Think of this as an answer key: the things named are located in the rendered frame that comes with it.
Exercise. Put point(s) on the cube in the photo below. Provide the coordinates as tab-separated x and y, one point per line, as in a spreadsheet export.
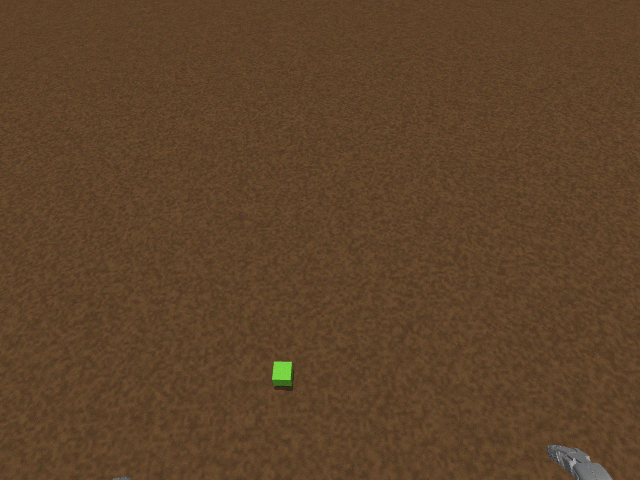
282	373

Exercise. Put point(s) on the right robot hand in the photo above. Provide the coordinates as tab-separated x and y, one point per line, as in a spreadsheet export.
577	463

